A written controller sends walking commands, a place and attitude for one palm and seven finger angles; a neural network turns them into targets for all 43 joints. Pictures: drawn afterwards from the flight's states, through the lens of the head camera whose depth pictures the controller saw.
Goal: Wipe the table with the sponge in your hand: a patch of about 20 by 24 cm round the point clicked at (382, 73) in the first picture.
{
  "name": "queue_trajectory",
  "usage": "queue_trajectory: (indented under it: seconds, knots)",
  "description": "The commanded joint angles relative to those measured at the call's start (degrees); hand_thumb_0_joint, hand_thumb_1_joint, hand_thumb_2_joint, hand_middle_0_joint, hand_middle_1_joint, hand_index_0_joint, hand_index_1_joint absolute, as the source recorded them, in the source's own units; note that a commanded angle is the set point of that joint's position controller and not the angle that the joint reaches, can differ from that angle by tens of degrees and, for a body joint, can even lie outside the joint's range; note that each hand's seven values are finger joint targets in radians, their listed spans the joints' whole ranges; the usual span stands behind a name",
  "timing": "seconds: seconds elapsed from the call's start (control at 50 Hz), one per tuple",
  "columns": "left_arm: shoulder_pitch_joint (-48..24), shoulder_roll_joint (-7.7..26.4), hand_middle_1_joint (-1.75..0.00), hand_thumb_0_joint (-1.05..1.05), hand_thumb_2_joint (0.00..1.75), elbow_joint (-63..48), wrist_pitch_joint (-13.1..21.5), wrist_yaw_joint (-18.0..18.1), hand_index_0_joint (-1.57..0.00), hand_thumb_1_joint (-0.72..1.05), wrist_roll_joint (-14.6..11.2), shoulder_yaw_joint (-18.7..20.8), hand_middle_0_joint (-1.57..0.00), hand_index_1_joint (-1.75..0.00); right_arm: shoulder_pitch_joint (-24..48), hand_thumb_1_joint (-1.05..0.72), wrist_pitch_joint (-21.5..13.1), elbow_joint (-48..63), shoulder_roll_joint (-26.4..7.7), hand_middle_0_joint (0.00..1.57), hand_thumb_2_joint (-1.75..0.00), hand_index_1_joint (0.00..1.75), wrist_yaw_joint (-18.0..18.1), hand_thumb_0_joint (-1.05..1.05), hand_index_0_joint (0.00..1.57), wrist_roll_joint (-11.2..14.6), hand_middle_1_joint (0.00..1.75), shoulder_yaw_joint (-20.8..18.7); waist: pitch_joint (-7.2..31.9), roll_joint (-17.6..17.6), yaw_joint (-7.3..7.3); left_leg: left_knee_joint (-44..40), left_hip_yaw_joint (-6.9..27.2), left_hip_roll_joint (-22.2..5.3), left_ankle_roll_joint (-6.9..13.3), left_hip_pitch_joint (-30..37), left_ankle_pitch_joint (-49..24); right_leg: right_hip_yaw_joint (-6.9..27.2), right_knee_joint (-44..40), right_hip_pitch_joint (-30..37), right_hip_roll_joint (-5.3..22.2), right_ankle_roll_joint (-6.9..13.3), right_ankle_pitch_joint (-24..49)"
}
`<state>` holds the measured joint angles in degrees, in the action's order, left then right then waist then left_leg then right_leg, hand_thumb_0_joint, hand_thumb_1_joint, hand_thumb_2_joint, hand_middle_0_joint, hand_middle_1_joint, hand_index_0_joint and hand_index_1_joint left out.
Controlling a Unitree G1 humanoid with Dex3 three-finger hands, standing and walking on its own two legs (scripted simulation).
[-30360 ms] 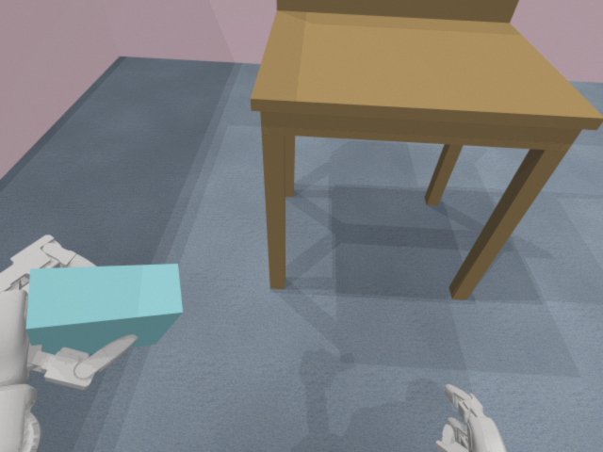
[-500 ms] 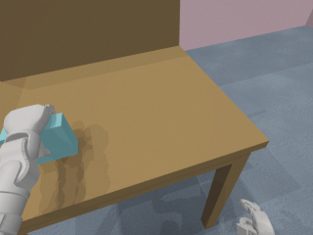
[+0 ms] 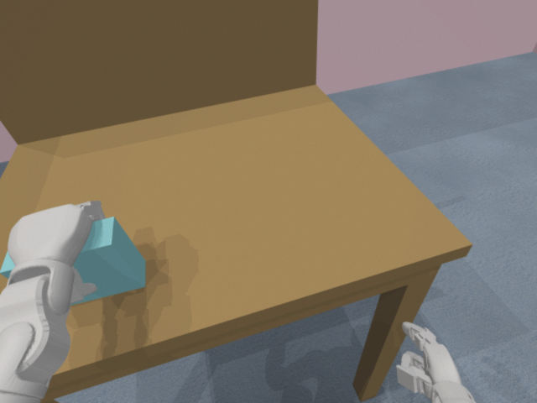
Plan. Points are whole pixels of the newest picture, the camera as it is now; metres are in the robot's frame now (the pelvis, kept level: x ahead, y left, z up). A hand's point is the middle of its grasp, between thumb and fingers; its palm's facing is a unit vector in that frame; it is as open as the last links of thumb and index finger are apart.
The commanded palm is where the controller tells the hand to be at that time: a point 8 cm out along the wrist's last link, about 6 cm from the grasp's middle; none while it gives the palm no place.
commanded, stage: wipe back along the first lane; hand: left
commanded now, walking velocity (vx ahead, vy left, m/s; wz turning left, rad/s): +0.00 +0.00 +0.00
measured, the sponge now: (89, 272) +0.25 +0.31 +0.09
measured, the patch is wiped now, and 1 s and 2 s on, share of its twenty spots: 1.00 1.00 1.00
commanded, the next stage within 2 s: lift the sponge slowly off the table in 0.18 s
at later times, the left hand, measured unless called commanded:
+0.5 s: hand (69, 281) +0.21 +0.29 +0.14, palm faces +0.11 -0.07 -0.99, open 9.5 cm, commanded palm +0.18 +0.28 +0.18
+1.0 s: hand (75, 280) +0.21 +0.28 +0.14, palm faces +0.09 -0.07 -0.99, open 9.5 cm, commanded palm +0.18 +0.28 +0.22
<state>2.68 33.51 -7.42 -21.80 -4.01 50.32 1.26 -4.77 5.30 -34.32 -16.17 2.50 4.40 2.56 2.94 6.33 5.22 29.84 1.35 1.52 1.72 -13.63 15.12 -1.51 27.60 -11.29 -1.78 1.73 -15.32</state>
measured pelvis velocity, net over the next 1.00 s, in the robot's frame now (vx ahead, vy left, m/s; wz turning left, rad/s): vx -0.02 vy -0.02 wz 0.01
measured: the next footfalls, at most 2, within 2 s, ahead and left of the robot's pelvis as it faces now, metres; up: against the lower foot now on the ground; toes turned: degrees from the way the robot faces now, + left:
none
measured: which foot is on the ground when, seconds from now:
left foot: down 0.00-1.00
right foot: down 0.00-1.00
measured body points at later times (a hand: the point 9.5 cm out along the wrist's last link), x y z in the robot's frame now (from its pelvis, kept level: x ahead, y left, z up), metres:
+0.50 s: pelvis -0.01 +0.00 +0.00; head -0.04 -0.04 +0.45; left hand +0.20 +0.29 +0.19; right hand +0.23 -0.19 -0.07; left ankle +0.01 +0.10 -0.74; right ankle -0.01 -0.10 -0.74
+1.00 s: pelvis -0.02 -0.02 +0.00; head -0.05 -0.06 +0.45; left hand +0.20 +0.28 +0.20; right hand +0.23 -0.21 -0.07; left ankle +0.01 +0.10 -0.74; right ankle -0.01 -0.10 -0.74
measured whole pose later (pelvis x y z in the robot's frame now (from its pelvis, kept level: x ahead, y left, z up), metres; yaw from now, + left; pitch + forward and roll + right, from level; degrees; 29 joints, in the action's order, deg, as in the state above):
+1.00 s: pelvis -0.02 -0.02 +0.00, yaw +0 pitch -5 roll +0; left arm 4.3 33.7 -13.2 -22.6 -6.5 48.2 -1.2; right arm -3.2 0.9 -36.5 -15.6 4.2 3.1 3.5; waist 1.0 6.4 7.8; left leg 27.8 2.0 0.9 0.4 -10.5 12.7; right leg -2.1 26.7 -8.6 -2.4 3.1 -13.7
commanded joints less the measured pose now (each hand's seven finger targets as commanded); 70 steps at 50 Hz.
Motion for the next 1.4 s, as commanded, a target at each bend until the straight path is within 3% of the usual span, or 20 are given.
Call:
queue_trajectory:
  seconds: [0.0,0.16,0.22,0.38,0.42,0.46,0.62,0.68,0.72,0.78,0.82,0.84,0.92,0.98,1.02,1.18,1.22,1.28,1.32,1.38]
  knots:
    - [0.1,6.0,-1.60,0.00,1.30,-6.5,-1.9,-1.2,-1.20,0.10,-2.4,2.8,-1.20,-1.60,11.7,-0.90,-3.1,9.8,-5.7,0.20,-0.90,0.30,-0.2,0.00,0.20,-0.1,0.30,-1.9,5.9,-6.0,1.34,-3.9,1.4,-0.2,0.9,2.1,-12.3,1.0,-4.1,2.5,0.2,1.5,11.5]
    - [8.5,2.0,-1.60,0.00,1.30,-15.4,-3.3,-0.5,-1.20,0.10,-3.0,1.0,-1.20,-1.60,13.5,-0.90,-3.3,11.1,-4.8,0.20,-0.90,0.30,-1.4,0.00,0.20,-0.3,0.30,-1.5,5.9,-6.5,2.05,-4.2,1.7,-0.8,0.8,2.3,-13.6,0.5,-3.5,2.9,-0.1,1.6,12.1]
    - [9.7,5.0,-1.60,0.00,1.30,-17.2,-4.3,0.0,-1.20,0.10,-2.6,3.9,-1.20,-1.60,15.3,-0.90,-3.1,10.9,-4.9,0.20,-0.90,0.30,-1.2,0.00,0.20,-0.3,0.30,-1.4,4.6,-6.6,2.60,-4.6,2.2,-0.8,0.7,1.9,-12.5,2.5,-3.7,2.8,-0.7,2.1,10.9]
    - [2.4,4.9,-1.60,0.00,1.30,-15.6,-5.7,-0.2,-1.20,0.10,-1.0,1.4,-1.20,-1.60,14.3,-0.90,-3.7,10.3,-4.9,0.20,-0.90,0.30,0.1,0.00,0.20,-0.6,0.30,-0.9,3.0,-5.5,2.00,-5.6,2.0,-0.7,0.8,1.9,-8.9,1.3,-4.9,1.1,-0.4,1.9,4.9]
    - [-1.1,7.7,-1.60,0.00,1.30,-17.6,-5.4,-0.3,-1.20,0.10,-0.2,3.0,-1.20,-1.60,16.3,-0.90,-4.2,10.5,-4.7,0.20,-0.90,0.30,0.5,0.00,0.20,-0.5,0.30,-0.6,4.1,-4.1,2.20,-6.1,2.5,-0.6,0.8,2.4,-7.5,3.1,-4.9,1.5,-0.9,2.5,3.5]
    - [-3.1,6.1,-1.60,0.00,1.30,-15.9,-5.2,-0.3,-1.20,0.10,0.0,1.1,-1.20,-1.60,14.8,-0.90,-5.0,10.2,-4.3,0.20,-0.90,0.30,0.6,0.00,0.20,-0.5,0.30,-0.6,4.7,-3.8,1.91,-5.8,2.2,-0.5,0.7,2.6,-8.3,1.6,-4.8,1.4,-0.4,2.2,3.7]
    - [-9.0,11.2,-1.60,0.00,1.30,-14.7,-2.9,-0.8,-1.20,0.10,-0.1,4.9,-1.20,-1.60,15.7,-0.90,-6.4,9.5,-4.6,0.20,-0.90,0.30,1.6,0.00,0.20,-0.8,0.30,-0.4,5.6,-3.2,2.19,-6.2,2.5,0.0,0.7,3.5,-6.5,3.9,-6.0,2.1,-0.5,2.7,2.0]
    - [-8.1,10.1,-1.60,0.00,1.30,-13.6,-1.7,-1.0,-1.20,0.10,-0.7,4.4,-1.20,-1.60,14.3,-0.90,-6.8,9.0,-4.6,0.20,-0.90,0.30,1.6,0.00,0.20,-1.3,0.30,-0.6,5.5,-2.8,2.45,-5.5,2.0,0.2,0.7,3.6,-8.4,2.4,-6.2,2.5,0.2,2.5,4.0]
    - [-10.4,12.6,-1.60,0.00,1.30,-17.2,-0.9,-0.7,-1.20,0.10,-0.6,6.2,-1.20,-1.60,15.9,-0.90,-7.4,9.6,-4.3,0.20,-0.90,0.30,1.6,0.00,0.20,-1.0,0.30,-0.4,6.9,-1.6,2.51,-5.9,2.7,0.2,0.7,4.5,-8.1,4.6,-6.1,3.1,-0.3,3.0,3.4]
    - [-9.4,10.6,-1.60,0.00,1.30,-15.4,-0.5,-0.4,-1.20,0.10,-1.0,4.9,-1.20,-1.60,14.1,-0.90,-7.5,8.9,-4.4,0.20,-0.90,0.30,1.6,0.00,0.20,-1.6,0.30,-0.8,5.9,-3.0,2.61,-5.6,2.1,0.2,0.7,4.6,-9.5,2.9,-6.6,2.9,0.3,2.6,5.0]
    - [-12.1,14.0,-1.60,0.00,1.30,-17.0,-0.4,0.0,-1.20,0.10,-0.8,7.7,-1.20,-1.60,16.0,-0.90,-7.9,9.1,-4.5,0.20,-0.90,0.30,1.8,0.00,0.20,-1.2,0.30,-0.6,6.4,-3.1,2.64,-5.5,2.7,0.3,0.6,4.8,-9.4,5.7,-6.6,3.3,0.0,3.2,4.8]
    - [-13.6,14.0,-1.60,0.00,1.30,-16.1,-0.3,0.2,-1.20,0.10,-0.4,7.3,-1.20,-1.60,14.6,-0.90,-7.8,8.7,-4.6,0.20,-0.90,0.30,2.0,0.00,0.20,-1.6,0.30,-0.7,7.2,-3.3,2.61,-5.2,1.9,0.6,0.7,4.6,-9.9,4.1,-6.6,3.7,0.5,2.9,5.3]
    - [-14.8,15.8,-1.60,0.00,1.30,-18.7,-0.2,0.6,-1.20,0.10,-0.4,8.8,-1.20,-1.60,16.6,-0.90,-8.0,8.8,-4.4,0.20,-0.90,0.30,1.9,0.00,0.20,-1.2,0.30,-0.7,7.9,0.1,2.92,-5.7,2.5,0.7,0.4,5.8,-10.7,6.3,-6.7,4.4,0.0,3.4,5.7]
    - [-15.8,13.9,-1.60,0.00,1.30,-15.2,-0.7,0.4,-1.20,0.10,-0.6,6.7,-1.20,-1.60,15.2,-0.90,-7.7,7.9,-4.6,0.20,-0.90,0.30,2.2,0.00,0.20,-1.7,0.30,-0.7,5.8,-2.7,2.46,-5.5,1.7,0.7,0.4,5.2,-10.4,4.5,-7.7,3.4,0.8,2.8,5.5]
    - [-17.8,18.4,-1.60,0.00,1.30,-17.5,-0.4,0.7,-1.20,0.10,-0.3,10.2,-1.20,-1.60,17.1,-0.90,-8.3,8.3,-4.6,0.20,-0.90,0.30,2.4,0.00,0.20,-1.3,0.30,-0.6,7.7,0.0,3.08,-5.7,2.5,0.8,0.4,5.9,-10.1,7.5,-7.4,4.3,0.4,3.6,4.8]
    - [-17.0,17.9,-1.60,0.00,1.30,-13.1,-0.6,-0.9,-1.20,0.10,-1.8,9.8,-1.20,-1.60,15.6,-0.90,-7.7,7.5,-4.9,0.20,-0.90,0.30,2.7,0.00,0.20,-1.7,0.30,-0.7,7.1,-2.2,3.01,-5.1,1.8,0.8,0.3,5.1,-11.0,5.5,-7.6,4.7,1.5,2.9,6.9]
    - [-20.0,18.4,-1.60,0.00,1.30,-16.6,-0.6,-1.5,-1.20,0.10,-1.8,9.8,-1.20,-1.60,18.3,-0.90,-8.2,8.5,-4.4,0.20,-0.90,0.30,2.7,0.00,0.20,-0.8,0.30,-0.4,7.9,0.2,2.85,-5.6,2.6,0.9,0.2,5.8,-9.9,7.9,-7.7,4.5,1.0,3.3,5.0]
    - [-21.5,17.3,-1.60,0.00,1.30,-12.6,-0.7,-2.2,-1.20,0.10,-1.6,8.0,-1.20,-1.60,16.1,-0.90,-7.8,7.6,-4.8,0.20,-0.90,0.30,3.1,0.00,0.20,-1.4,0.30,-0.5,6.7,-1.6,2.49,-5.8,2.0,0.7,0.2,5.1,-8.9,5.1,-8.2,3.4,1.6,2.8,4.0]
    - [-23.5,18.4,-1.60,0.00,1.30,-15.4,-0.5,-2.6,-1.20,0.10,-1.5,8.6,-1.20,-1.60,18.4,-0.90,-8.5,8.4,-4.3,0.20,-0.90,0.30,3.1,0.00,0.20,-0.7,0.30,-0.2,7.4,-0.7,2.55,-6.2,2.8,0.8,0.2,5.6,-8.4,7.3,-8.0,3.5,1.1,3.3,2.7]
    - [-26.2,17.4,-1.60,0.00,1.30,-11.0,-0.6,-2.8,-1.20,0.10,-1.0,6.8,-1.20,-1.60,16.3,-0.90,-8.1,7.4,-4.8,0.20,-0.90,0.30,3.5,0.00,0.20,-1.3,0.30,-0.4,6.4,-1.9,2.28,-6.4,2.0,0.6,0.2,5.0,-7.2,5.1,-8.6,2.7,1.7,2.9,1.7]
